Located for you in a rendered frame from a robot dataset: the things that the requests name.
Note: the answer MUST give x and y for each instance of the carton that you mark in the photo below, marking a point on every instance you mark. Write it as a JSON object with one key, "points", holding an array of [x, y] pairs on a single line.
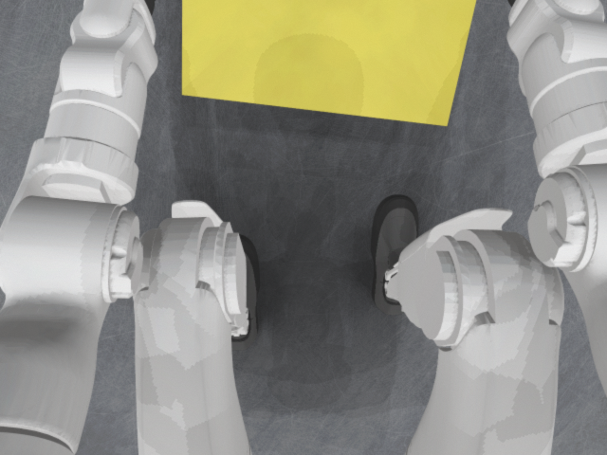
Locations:
{"points": [[392, 59]]}

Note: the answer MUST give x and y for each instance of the right robot upper arm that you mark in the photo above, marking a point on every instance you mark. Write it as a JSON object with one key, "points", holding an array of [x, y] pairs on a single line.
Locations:
{"points": [[568, 229]]}

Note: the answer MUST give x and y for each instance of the left robot foot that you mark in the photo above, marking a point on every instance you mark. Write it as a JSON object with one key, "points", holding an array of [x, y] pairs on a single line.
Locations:
{"points": [[242, 342]]}

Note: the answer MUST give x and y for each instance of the right robot foot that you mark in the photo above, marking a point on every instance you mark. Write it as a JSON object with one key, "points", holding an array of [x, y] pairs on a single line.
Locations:
{"points": [[395, 226]]}

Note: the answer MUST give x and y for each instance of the left robot upper arm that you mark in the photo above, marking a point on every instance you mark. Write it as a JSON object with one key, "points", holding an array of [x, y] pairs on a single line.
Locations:
{"points": [[62, 263]]}

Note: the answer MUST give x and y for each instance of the robot foot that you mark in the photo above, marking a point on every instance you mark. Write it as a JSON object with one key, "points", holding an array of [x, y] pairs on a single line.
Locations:
{"points": [[242, 342], [395, 226]]}

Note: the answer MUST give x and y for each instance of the robot right forearm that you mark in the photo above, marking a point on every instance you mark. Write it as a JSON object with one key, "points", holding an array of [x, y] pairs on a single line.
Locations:
{"points": [[561, 47]]}

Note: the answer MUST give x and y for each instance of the robot left forearm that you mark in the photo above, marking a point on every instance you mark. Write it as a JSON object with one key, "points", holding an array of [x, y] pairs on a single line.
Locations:
{"points": [[95, 118]]}

